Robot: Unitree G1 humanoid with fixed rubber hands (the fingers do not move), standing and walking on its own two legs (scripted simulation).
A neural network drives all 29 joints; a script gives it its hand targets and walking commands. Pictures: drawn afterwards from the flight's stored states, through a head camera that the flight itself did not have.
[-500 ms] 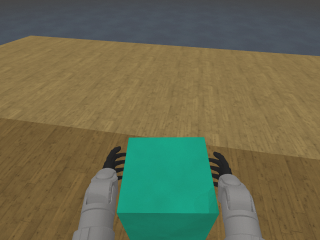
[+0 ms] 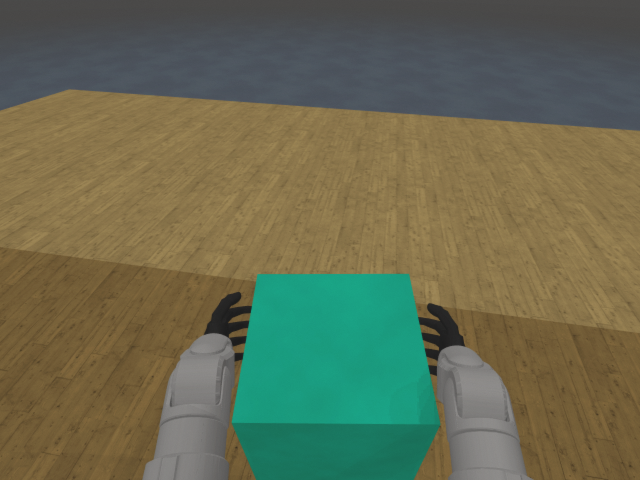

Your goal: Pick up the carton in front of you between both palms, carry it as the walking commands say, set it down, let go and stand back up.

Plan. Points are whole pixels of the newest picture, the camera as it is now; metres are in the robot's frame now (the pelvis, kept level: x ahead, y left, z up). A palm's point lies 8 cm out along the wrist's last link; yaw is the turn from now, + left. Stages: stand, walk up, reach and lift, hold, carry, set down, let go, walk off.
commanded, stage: hold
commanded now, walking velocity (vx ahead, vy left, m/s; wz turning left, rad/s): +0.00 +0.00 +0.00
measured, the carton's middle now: (333, 385) +0.28 +0.00 -0.03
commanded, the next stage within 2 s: carry in 0.30 s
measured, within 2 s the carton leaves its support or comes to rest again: neither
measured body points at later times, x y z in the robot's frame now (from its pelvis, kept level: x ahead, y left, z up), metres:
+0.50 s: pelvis +0.02 +0.01 -0.01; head -0.02 +0.02 +0.44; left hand +0.32 +0.17 +0.05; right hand +0.33 -0.14 +0.05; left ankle +0.01 +0.13 -0.74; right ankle +0.02 -0.13 -0.74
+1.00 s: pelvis +0.25 +0.05 -0.01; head +0.25 +0.05 +0.44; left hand +0.53 +0.20 +0.08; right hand +0.54 -0.10 +0.07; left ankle +0.24 +0.12 -0.74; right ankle +0.12 -0.07 -0.68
